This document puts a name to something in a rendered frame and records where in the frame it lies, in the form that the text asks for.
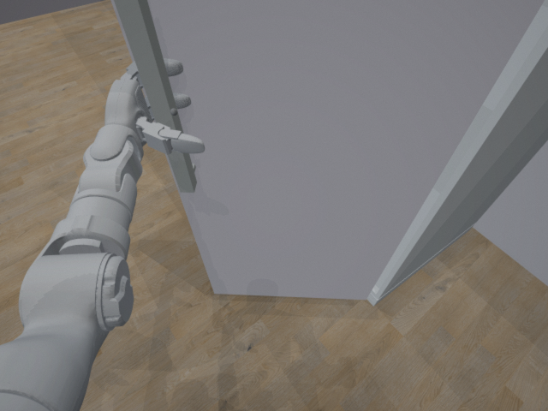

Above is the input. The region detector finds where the robot left hand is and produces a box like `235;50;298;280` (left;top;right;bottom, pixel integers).
104;58;205;155

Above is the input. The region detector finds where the left robot forearm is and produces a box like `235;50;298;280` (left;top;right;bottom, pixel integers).
19;124;144;327

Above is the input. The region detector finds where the left robot upper arm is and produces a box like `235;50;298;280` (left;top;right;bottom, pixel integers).
0;253;134;411

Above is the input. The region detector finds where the fridge door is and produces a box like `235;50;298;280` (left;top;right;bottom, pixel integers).
111;0;544;300

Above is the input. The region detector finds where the handle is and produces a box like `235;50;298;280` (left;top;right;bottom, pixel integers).
114;0;197;193

